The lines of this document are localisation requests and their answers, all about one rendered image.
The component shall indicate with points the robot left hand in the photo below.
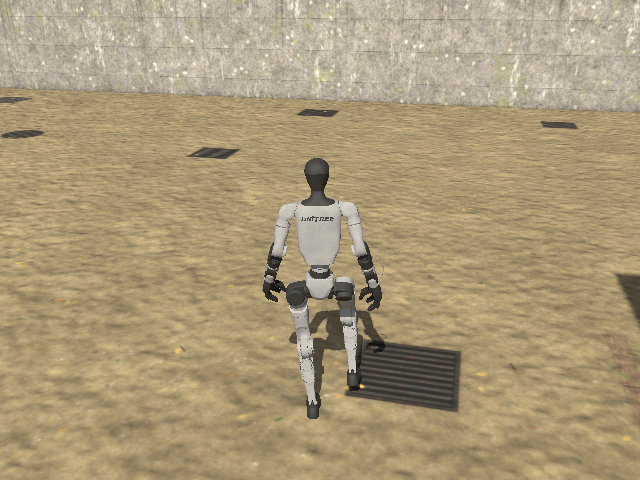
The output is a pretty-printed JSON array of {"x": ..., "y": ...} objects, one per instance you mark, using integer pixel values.
[{"x": 274, "y": 287}]

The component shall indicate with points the left robot upper arm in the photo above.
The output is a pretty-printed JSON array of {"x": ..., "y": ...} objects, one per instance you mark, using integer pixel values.
[{"x": 287, "y": 212}]

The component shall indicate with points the robot left forearm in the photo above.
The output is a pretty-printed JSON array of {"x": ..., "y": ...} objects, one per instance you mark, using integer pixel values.
[{"x": 272, "y": 266}]

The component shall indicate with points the robot right shin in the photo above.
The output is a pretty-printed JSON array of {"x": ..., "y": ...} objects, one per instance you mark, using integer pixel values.
[{"x": 351, "y": 341}]

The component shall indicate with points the robot left thigh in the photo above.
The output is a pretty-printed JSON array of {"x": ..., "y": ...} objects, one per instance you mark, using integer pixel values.
[{"x": 298, "y": 305}]

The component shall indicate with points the right robot upper arm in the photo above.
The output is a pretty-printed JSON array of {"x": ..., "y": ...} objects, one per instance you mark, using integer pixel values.
[{"x": 350, "y": 211}]

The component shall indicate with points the robot right forearm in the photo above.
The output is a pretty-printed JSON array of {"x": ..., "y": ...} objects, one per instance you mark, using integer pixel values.
[{"x": 368, "y": 268}]

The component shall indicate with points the robot right hand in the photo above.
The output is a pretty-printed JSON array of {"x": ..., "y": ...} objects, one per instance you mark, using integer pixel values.
[{"x": 376, "y": 296}]

